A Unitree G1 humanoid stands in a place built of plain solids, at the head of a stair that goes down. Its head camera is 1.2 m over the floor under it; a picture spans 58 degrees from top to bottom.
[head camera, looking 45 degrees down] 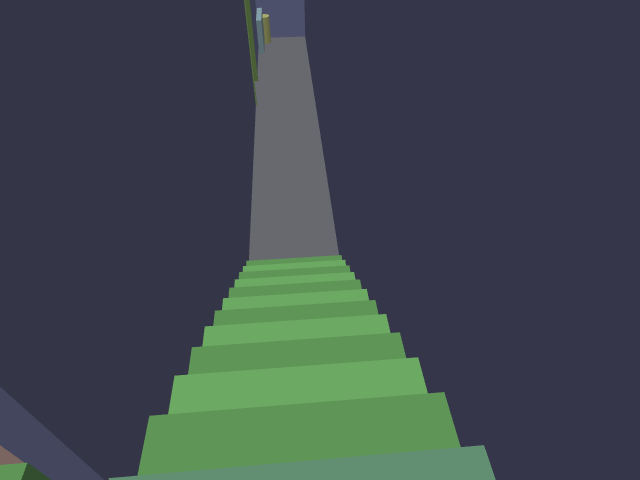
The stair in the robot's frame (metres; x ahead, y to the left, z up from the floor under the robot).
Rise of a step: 0.19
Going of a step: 0.24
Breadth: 0.97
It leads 5 degrees to the left of straight ahead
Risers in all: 12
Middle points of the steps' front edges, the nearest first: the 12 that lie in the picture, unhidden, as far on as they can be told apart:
0.39 0.05 0.00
0.63 0.07 -0.19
0.86 0.09 -0.37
1.10 0.11 -0.56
1.34 0.13 -0.75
1.58 0.15 -0.93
1.81 0.16 -1.12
2.05 0.18 -1.31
2.29 0.20 -1.50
2.52 0.22 -1.68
2.76 0.24 -1.87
3.00 0.26 -2.06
